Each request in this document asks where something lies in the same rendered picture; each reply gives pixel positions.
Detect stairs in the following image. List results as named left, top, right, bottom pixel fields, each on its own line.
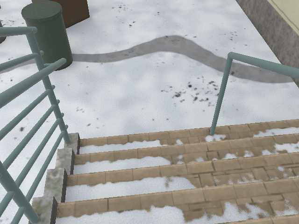
left=55, top=119, right=299, bottom=224

